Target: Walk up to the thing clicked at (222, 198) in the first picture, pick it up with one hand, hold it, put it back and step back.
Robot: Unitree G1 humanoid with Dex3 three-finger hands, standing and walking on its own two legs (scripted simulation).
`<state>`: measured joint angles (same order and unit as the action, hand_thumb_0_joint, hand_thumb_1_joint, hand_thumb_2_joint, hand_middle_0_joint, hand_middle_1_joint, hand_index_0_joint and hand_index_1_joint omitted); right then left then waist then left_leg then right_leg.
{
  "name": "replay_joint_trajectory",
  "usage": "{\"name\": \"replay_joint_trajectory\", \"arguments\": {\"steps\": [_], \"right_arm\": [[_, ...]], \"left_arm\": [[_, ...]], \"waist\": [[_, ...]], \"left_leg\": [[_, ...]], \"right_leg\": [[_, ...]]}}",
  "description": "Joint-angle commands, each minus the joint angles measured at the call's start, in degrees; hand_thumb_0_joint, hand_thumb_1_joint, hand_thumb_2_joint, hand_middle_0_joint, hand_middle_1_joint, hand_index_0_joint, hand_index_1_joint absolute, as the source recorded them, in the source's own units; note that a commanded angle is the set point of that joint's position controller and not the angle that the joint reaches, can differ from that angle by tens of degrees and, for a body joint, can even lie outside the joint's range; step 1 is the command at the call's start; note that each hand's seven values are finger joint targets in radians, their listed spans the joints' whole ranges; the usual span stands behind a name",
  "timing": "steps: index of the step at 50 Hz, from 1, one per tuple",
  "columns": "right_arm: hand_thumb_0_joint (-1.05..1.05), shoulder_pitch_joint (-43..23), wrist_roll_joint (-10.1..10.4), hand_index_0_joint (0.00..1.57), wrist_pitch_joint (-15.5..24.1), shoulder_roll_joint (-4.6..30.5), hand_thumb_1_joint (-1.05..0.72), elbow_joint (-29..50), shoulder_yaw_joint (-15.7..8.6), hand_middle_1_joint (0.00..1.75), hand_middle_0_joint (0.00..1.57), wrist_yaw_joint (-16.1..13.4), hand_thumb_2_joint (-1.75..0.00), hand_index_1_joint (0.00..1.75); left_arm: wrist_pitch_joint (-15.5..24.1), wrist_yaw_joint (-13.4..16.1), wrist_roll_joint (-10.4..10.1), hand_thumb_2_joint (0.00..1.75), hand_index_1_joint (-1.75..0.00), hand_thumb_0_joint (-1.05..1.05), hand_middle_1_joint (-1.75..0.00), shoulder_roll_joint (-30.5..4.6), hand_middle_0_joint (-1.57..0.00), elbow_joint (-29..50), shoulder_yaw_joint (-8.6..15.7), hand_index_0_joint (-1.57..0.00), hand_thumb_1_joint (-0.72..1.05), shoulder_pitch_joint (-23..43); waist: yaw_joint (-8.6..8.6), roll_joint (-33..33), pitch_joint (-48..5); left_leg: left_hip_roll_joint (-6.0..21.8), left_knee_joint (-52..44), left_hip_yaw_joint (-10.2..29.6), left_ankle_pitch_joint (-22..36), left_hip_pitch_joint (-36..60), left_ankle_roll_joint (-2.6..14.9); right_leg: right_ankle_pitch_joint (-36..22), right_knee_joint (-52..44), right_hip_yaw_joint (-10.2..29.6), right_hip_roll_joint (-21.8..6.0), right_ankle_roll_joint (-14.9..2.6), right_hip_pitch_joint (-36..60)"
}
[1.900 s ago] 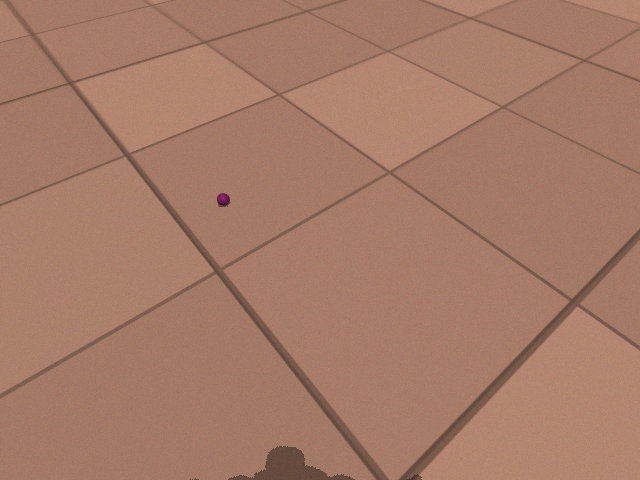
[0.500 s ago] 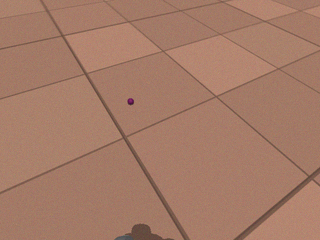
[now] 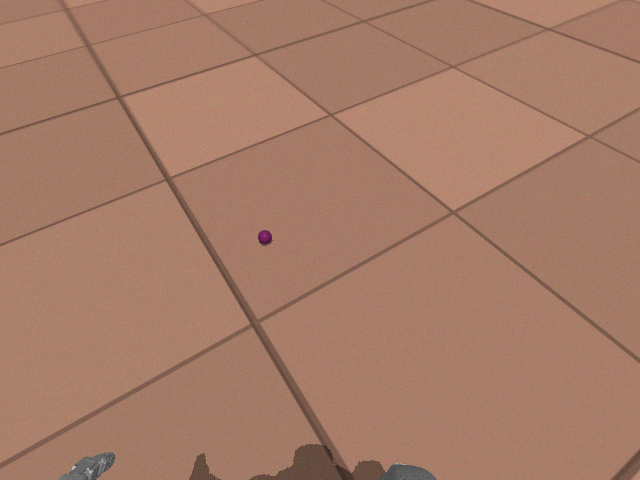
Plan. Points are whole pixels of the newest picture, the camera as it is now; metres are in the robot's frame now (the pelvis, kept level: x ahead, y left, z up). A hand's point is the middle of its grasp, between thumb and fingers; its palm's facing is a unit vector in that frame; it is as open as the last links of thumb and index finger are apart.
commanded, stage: walk up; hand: left
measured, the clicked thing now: (264, 237) +1.12 +0.23 -0.72
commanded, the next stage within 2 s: none
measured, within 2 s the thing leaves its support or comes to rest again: neither
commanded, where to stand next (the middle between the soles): +0.77 +0.00 m, yaw +2 degrees
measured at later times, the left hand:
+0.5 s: hand (131, 443) +0.22 +0.30 -0.15, palm faces +0.01 -0.94 -0.33, open 7.4 cm
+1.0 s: hand (195, 261) +0.52 +0.24 -0.10, palm faces +0.01 -0.91 -0.41, open 7.3 cm
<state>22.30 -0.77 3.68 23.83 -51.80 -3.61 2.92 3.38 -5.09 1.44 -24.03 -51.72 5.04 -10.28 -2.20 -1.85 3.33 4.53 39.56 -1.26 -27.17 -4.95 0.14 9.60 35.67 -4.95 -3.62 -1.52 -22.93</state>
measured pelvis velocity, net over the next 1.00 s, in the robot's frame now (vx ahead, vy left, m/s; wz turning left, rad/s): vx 0.43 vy -0.04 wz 0.04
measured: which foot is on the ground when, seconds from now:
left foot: down 0.00-0.00, up 0.02-0.36, down 0.38-0.86, up 0.88-1.00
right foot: down 0.00-0.42, up 0.44-0.82, down 0.84-1.00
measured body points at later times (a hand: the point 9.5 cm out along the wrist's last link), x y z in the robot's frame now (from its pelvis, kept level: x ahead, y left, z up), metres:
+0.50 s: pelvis +0.23 +0.02 +0.00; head +0.24 +0.05 +0.45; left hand +0.22 +0.35 -0.13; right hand +0.37 -0.29 -0.07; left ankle +0.30 +0.13 -0.72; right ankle +0.15 -0.12 -0.65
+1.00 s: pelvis +0.43 -0.04 +0.01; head +0.44 -0.07 +0.46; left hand +0.51 +0.28 -0.07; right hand +0.48 -0.36 -0.12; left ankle +0.39 +0.10 -0.65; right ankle +0.49 -0.15 -0.72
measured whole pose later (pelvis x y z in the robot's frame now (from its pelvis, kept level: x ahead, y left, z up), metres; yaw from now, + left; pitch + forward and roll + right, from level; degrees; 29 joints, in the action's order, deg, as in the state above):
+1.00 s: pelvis +0.43 -0.04 +0.01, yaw +2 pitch -3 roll +1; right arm 19.0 -0.3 2.1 25.3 -50.9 -2.8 2.4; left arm 5.0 -2.9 0.1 -22.2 -48.1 2.8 -13.8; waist -0.5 -3.0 4.6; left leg 2.8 61.0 -0.7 -22.8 -22.1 1.8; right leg 13.3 33.3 -5.2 -2.9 -1.8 -17.2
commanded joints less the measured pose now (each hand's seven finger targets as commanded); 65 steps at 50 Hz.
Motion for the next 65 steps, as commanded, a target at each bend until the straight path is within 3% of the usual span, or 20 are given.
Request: {"name": "replay_joint_trajectory", "arguments": {"steps": [1, 4, 7, 15, 18, 19, 20, 21, 22, 27, 37, 41, 42, 43, 44, 45, 50, 60, 64, 65], "right_arm": [[0.00, -4.65, 0.59, 0.20, 1.74, 13.73, -0.90, 6.54, -2.81, 0.30, 0.20, -2.02, -0.90, 0.30], [0.00, -1.14, 1.14, 0.20, 1.47, 12.21, -0.90, 3.89, -2.63, 0.30, 0.20, -0.94, -0.90, 0.30], [0.00, -1.39, 0.35, 0.20, 0.71, 11.04, -0.90, 3.54, -2.98, 0.30, 0.20, 0.42, -0.90, 0.30], [0.00, -12.42, -0.26, 0.20, 1.17, 8.99, -0.90, 7.54, -3.04, 0.30, 0.20, 1.63, -0.90, 0.30], [0.00, -5.66, -0.42, 0.20, 1.63, 11.20, -0.90, 5.53, -4.11, 0.30, 0.20, 1.04, -0.90, 0.30], [0.00, 1.10, -1.10, 0.20, 1.97, 14.05, -0.90, 3.50, -5.17, 0.30, 0.20, 0.45, -0.90, 0.30], [0.00, 6.52, -1.96, 0.20, 2.28, 19.18, -0.90, 3.44, -6.69, 0.30, 0.20, -0.54, -0.90, 0.30], [0.00, 4.66, -0.38, 0.20, 2.36, 21.54, -0.90, 5.77, -7.12, 0.30, 0.20, -0.89, -0.90, 0.30], [0.00, 1.30, 1.45, 0.20, 2.00, 20.94, -0.90, 6.19, -7.17, 0.30, 0.20, -0.89, -0.90, 0.30], [0.00, -5.60, 1.05, 0.20, 2.71, 14.22, -0.90, 7.85, -3.88, 0.30, 0.20, -1.09, -0.90, 0.30], [0.00, -5.22, 0.53, 0.20, 2.64, 16.29, -0.90, 8.75, -4.50, 0.30, 0.20, -0.52, -0.90, 0.30], [0.00, -4.65, 0.57, 0.20, 1.90, 13.62, -0.90, 9.26, -3.36, 0.30, 0.20, -0.97, -0.90, 0.30], [0.00, -1.63, 0.53, 0.20, 1.83, 10.31, -0.90, 8.92, -2.10, 0.30, 0.20, -1.02, -0.90, 0.30], [0.00, 0.09, 0.59, 0.20, 1.86, 5.88, -0.90, 10.33, -0.54, 0.30, 0.20, -0.95, -0.90, 0.30], [0.00, -1.66, 0.69, 0.20, 1.19, 11.06, -0.90, 9.10, -1.82, 0.30, 0.20, -1.54, -0.90, 0.30], [0.00, -3.23, 0.40, 0.20, 0.81, 13.44, -0.90, 7.95, -2.34, 0.30, 0.20, -1.91, -0.90, 0.30], [0.00, 0.09, 0.47, 0.20, 0.04, 11.78, -0.90, 4.17, -2.47, 0.30, 0.20, -0.52, -0.90, 0.30], [0.00, -9.02, -0.45, 0.20, 0.66, 9.18, -0.90, 7.01, -2.64, 0.30, 0.20, 1.00, -0.90, 0.30], [0.00, -0.95, -0.54, 0.20, 1.47, 11.64, -0.90, 4.42, -4.04, 0.30, 0.20, 0.35, -0.90, 0.30], [0.00, 4.66, -0.88, 0.20, 1.95, 15.05, -0.90, 3.31, -5.13, 0.30, 0.20, -0.35, -0.90, 0.30]], "left_arm": [[2.12, 2.20, -1.47, 0.90, -0.30, 0.00, -0.30, -19.72, -0.20, 3.23, 4.89, -0.20, 0.90, -11.26], [2.43, 2.56, -1.61, 0.90, -0.30, 0.00, -0.30, -14.93, -0.20, 5.04, 3.31, -0.20, 0.90, -4.34], [3.12, 2.53, -1.19, 0.90, -0.30, 0.00, -0.30, -13.95, -0.20, 6.16, 2.87, -0.20, 0.90, -4.85], [2.68, 2.05, -0.75, 0.90, -0.30, 0.00, -0.30, -15.17, -0.20, 7.32, 2.75, -0.20, 0.90, -8.71], [2.16, 2.35, -0.68, 0.90, -0.30, 0.00, -0.30, -14.70, -0.20, 8.23, 1.84, -0.20, 0.90, -7.43], [1.93, 2.61, -0.81, 0.90, -0.30, 0.00, -0.30, -11.99, -0.20, 8.23, 0.75, -0.20, 0.90, -9.07], [1.71, 2.84, -1.60, 0.90, -0.30, 0.00, -0.30, -7.35, -0.20, 8.71, -0.70, -0.20, 0.90, -11.77], [1.10, 3.27, -1.89, 0.90, -0.30, 0.00, -0.30, -10.92, -0.20, 7.56, 0.29, -0.20, 0.90, -13.17], [0.83, 3.70, -1.34, 0.90, -0.30, 0.00, -0.30, -15.37, -0.20, 6.57, 0.86, -0.20, 0.90, -11.34], [0.43, 2.39, -1.40, 0.90, -0.30, 0.00, -0.30, -12.26, -0.20, 2.53, 0.78, -0.20, 0.90, -15.95], [0.58, 0.10, -0.50, 0.90, -0.30, 0.00, -0.30, -10.31, -0.20, 5.61, 1.46, -0.20, 0.90, -3.01], [1.95, 1.16, -0.44, 0.90, -0.30, 0.00, -0.30, -11.30, -0.20, 3.10, 2.39, -0.20, 0.90, -9.82], [2.60, 1.87, -0.21, 0.90, -0.30, 0.00, -0.30, -13.65, -0.20, 1.93, 3.43, -0.20, 0.90, -14.58], [3.08, 2.65, -0.08, 0.90, -0.30, 0.00, -0.30, -18.80, -0.20, 2.67, 4.73, -0.20, 0.90, -17.14], [2.80, 2.79, -0.77, 0.90, -0.30, 0.00, -0.30, -21.25, -0.20, 3.22, 4.73, -0.20, 0.90, -16.07], [2.52, 2.94, -1.68, 0.90, -0.30, 0.00, -0.30, -19.88, -0.20, 4.24, 4.26, -0.20, 0.90, -13.41], [2.62, 3.45, -1.73, 0.90, -0.30, 0.00, -0.30, -14.53, -0.20, 6.15, 2.19, -0.20, 0.90, -8.41], [2.72, 3.08, -1.06, 0.90, -0.30, 0.00, -0.30, -15.44, -0.20, 8.42, 2.39, -0.20, 0.90, -8.96], [2.22, 3.30, -0.83, 0.90, -0.30, 0.00, -0.30, -13.69, -0.20, 8.90, 0.99, -0.20, 0.90, -7.12], [2.14, 3.28, -1.02, 0.90, -0.30, 0.00, -0.30, -10.49, -0.20, 8.97, -0.19, -0.20, 0.90, -9.59]], "waist": [[8.50, 8.94, -3.72], [3.65, 9.74, 0.99], [3.26, 11.06, 1.36], [5.75, 7.99, 0.05], [0.82, 3.04, -3.20], [-2.48, -4.42, -7.40], [-4.19, -17.97, -10.96], [-3.53, -12.40, -10.21], [-2.63, -5.02, -7.55], [2.51, -6.08, -1.62], [0.58, -6.23, 2.63], [5.06, -0.09, -4.24], [7.08, 8.58, -8.18], [7.42, 21.30, -9.41], [8.12, 17.10, -6.88], [7.13, 10.30, -3.30], [3.32, 11.04, -0.93], [4.73, 8.21, 0.30], [-1.19, 1.99, -2.16], [-3.58, -8.91, -6.20]], "left_leg": [[-2.98, 33.11, 7.04, -0.30, -34.18, 2.98], [0.79, 23.70, 6.40, 7.90, -29.10, 2.61], [0.61, 16.70, 3.38, 11.52, -26.34, 0.62], [-0.63, -5.23, -3.13, 20.02, -19.17, 0.72], [-2.38, -8.19, -3.25, 18.17, -3.03, 2.60], [-1.62, -10.05, -0.09, 12.66, 7.72, 4.70], [11.28, -16.70, 19.90, 1.61, 14.55, 8.18], [20.26, -26.82, 41.19, -8.93, 12.64, 12.05], [20.71, -26.65, 38.37, -9.60, 7.62, 14.39], [11.38, -25.17, 10.33, 14.88, -5.70, 11.10], [10.01, -26.30, 5.49, 4.79, -9.54, 11.42], [7.69, -9.08, 1.54, 20.26, -10.18, 8.11], [3.40, 5.14, -2.13, 19.75, -13.84, 6.42], [-2.93, 19.41, -4.72, 1.41, -25.62, 3.27], [-4.92, 25.56, -1.00, -3.74, -33.24, 2.39], [-1.48, 28.44, 3.36, -1.79, -33.50, 2.14], [0.59, 19.64, 2.82, 9.00, -26.08, 1.24], [0.10, -3.20, -1.72, 17.37, -19.81, 0.64], [-2.69, -8.16, -2.78, 14.14, -0.04, 2.57], [2.27, -14.87, 6.38, 4.69, 8.09, 5.40]], "right_leg": [[23.87, -22.94, 39.97, -22.58, -14.57, 24.95], [15.23, -22.89, 20.05, -14.09, -10.54, 14.69], [5.31, -23.14, 11.59, -11.50, -11.03, 11.25], [1.13, -18.83, 5.75, -11.10, -9.65, 13.13], [-4.75, -8.03, 4.23, -10.67, -7.84, 6.72], [-6.51, 6.57, 0.83, -6.74, -6.26, 1.81], [7.94, 24.41, -1.87, -0.26, -2.90, -8.71], [20.60, 30.96, 4.64, 4.95, -2.07, -15.21], [18.09, 34.65, 9.67, 1.04, -2.37, -14.99], [8.85, 24.88, 8.17, -3.02, 0.19, -7.56], [-1.01, 1.31, 2.16, -2.70, 0.68, -2.64], [0.23, -5.76, 0.68, 1.16, -0.87, 14.76], [5.02, -10.22, 5.10, -1.21, -2.00, 23.42], [12.71, -16.15, 26.24, -15.12, -5.66, 29.48], [16.23, -21.19, 40.10, -21.48, -12.04, 28.91], [14.19, -20.48, 37.48, -21.63, -14.17, 23.83], [-1.12, -19.94, 15.00, -11.40, -10.21, 13.15], [3.84, -18.57, 9.57, -11.97, -10.49, 11.22], [1.59, -4.99, 5.61, -8.88, -7.22, 0.95], [-1.39, 12.44, 1.02, -4.00, -4.76, -3.31]]}}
